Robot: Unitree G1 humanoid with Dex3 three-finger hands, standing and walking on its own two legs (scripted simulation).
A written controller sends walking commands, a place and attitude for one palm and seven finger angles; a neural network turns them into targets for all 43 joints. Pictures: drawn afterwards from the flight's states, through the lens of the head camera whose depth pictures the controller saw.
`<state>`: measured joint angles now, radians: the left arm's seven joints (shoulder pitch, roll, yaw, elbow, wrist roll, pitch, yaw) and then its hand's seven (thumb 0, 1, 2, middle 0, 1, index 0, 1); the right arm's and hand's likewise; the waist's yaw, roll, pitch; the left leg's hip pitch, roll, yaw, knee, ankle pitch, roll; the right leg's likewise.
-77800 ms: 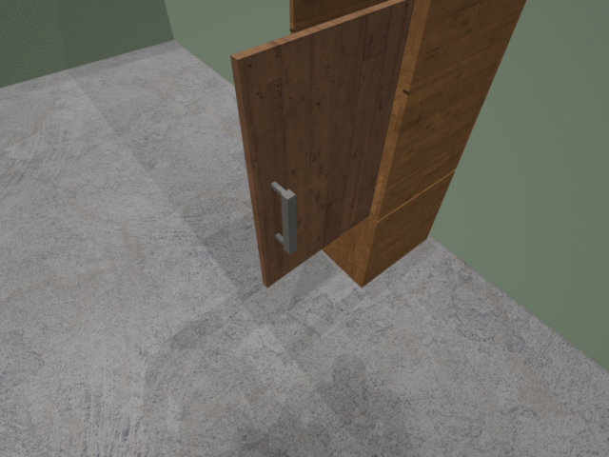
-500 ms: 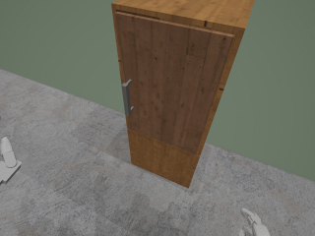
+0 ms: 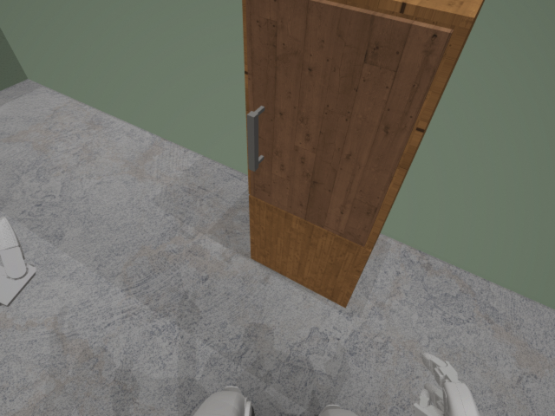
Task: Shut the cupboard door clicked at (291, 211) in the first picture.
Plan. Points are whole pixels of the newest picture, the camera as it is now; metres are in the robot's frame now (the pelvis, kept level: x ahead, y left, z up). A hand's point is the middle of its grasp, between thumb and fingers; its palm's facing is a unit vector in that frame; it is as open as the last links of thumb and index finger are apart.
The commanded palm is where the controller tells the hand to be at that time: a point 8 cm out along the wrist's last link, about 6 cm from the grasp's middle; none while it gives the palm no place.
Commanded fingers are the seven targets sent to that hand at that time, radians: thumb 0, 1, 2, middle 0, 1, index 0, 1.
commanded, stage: step back with the hand held close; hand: left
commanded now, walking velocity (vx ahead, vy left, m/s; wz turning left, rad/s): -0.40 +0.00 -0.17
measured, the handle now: (257, 139) +0.76 +0.10 -0.06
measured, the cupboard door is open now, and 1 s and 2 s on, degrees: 0 0 0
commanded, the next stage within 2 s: stop stepping back and stand still in 0.06 s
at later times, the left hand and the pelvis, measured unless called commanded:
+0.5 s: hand out of the picture +0.09 +0.31 +0.21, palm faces +0.54 -0.81 -0.25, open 7.5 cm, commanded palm +0.03 +0.34 +0.20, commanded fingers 0.00 0.90 0.90 -0.20 -0.30 -0.20 -0.30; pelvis -0.12 +0.04 +0.01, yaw -2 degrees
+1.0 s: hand out of the picture +0.07 +0.30 +0.20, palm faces +0.40 -0.85 -0.35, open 7.5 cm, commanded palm +0.02 +0.34 +0.20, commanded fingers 0.00 0.90 0.90 -0.20 -0.30 -0.20 -0.30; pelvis -0.16 +0.06 +0.02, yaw -7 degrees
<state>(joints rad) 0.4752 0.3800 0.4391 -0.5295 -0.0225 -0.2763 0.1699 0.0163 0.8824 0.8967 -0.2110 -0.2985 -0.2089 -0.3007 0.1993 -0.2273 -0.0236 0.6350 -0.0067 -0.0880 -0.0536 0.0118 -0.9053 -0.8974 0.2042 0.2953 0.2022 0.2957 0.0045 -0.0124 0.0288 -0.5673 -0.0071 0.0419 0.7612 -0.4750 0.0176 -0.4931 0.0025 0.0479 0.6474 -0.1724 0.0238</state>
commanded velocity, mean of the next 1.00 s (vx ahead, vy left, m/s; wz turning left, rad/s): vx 0.10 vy -0.03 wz -0.02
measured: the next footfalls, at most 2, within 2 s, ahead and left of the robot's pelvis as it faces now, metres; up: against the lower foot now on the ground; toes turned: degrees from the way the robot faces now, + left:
right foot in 0.30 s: -0.10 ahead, -0.12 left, +0.00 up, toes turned -1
left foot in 0.46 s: +0.00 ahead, +0.14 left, +0.00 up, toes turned +0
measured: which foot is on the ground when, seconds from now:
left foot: down 0.00-0.28, up 0.30-0.44, down 0.46-0.74, up 0.76-1.00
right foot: down 0.00-0.06, up 0.08-0.28, down 0.30-0.50, up 0.52-0.72, down 0.74-1.00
